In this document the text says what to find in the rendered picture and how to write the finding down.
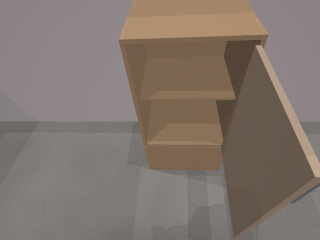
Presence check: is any cupboard door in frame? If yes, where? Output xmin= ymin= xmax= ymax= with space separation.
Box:
xmin=221 ymin=45 xmax=320 ymax=238

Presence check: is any handle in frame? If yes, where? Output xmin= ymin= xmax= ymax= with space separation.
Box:
xmin=290 ymin=183 xmax=320 ymax=204

